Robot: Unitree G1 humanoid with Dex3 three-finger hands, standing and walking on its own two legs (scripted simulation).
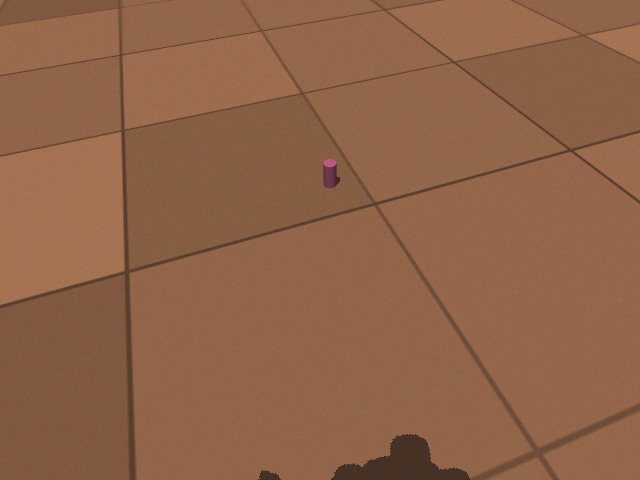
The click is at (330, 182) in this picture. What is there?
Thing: squat round
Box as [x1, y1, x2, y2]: [323, 159, 335, 187]
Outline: 327,159 323,162 324,185 326,187 333,187 335,185 335,161 332,159
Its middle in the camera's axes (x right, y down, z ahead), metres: +0.05 -0.31 +1.88
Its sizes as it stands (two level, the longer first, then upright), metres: 0.062 0.062 0.127
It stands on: the floor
